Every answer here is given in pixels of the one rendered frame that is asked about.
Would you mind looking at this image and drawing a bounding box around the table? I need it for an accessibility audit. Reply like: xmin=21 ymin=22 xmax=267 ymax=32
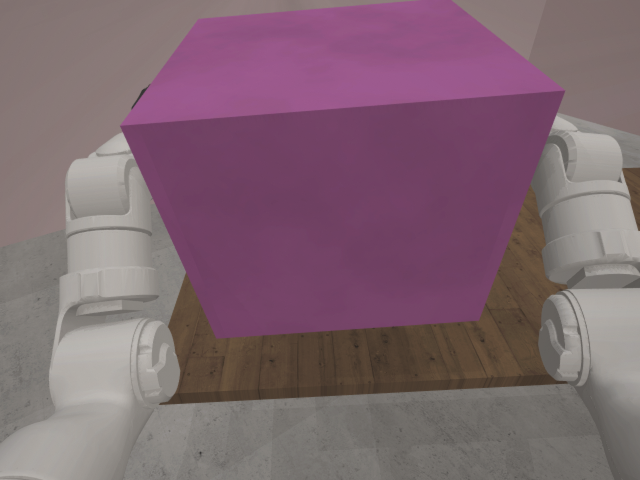
xmin=159 ymin=168 xmax=640 ymax=405

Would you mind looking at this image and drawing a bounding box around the right robot forearm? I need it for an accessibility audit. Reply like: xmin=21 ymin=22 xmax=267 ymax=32
xmin=530 ymin=116 xmax=640 ymax=289

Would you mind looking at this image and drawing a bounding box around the right robot upper arm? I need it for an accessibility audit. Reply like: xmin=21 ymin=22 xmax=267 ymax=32
xmin=538 ymin=288 xmax=640 ymax=480

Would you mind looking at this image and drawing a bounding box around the left robot forearm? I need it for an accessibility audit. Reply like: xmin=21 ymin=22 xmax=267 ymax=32
xmin=49 ymin=132 xmax=159 ymax=406

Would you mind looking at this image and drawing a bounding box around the left robot upper arm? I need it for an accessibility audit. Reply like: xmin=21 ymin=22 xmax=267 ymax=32
xmin=0 ymin=317 xmax=180 ymax=480

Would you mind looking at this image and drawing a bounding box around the left robot hand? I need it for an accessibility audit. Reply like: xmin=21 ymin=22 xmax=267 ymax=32
xmin=132 ymin=84 xmax=150 ymax=109

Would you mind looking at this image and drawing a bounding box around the carton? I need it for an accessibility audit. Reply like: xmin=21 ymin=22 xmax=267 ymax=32
xmin=120 ymin=0 xmax=565 ymax=339

